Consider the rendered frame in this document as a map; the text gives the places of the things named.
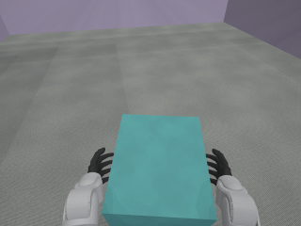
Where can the carton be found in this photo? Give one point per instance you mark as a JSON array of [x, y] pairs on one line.
[[159, 174]]

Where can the right robot forearm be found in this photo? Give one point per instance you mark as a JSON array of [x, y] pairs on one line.
[[237, 206]]

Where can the robot right hand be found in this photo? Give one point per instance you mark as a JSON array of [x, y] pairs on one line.
[[221, 166]]

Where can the robot left hand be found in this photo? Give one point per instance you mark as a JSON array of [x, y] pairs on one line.
[[96, 164]]

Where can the left robot forearm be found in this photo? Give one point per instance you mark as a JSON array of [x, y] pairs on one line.
[[81, 207]]

